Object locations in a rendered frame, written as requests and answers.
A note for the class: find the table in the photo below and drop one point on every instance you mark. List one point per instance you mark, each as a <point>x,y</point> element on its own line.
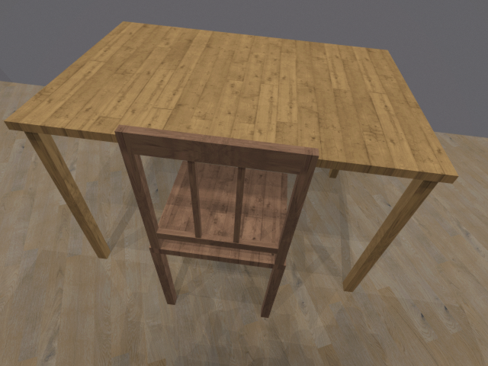
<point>351,103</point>

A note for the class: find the chair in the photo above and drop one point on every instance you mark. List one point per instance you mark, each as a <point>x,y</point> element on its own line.
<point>216,212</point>

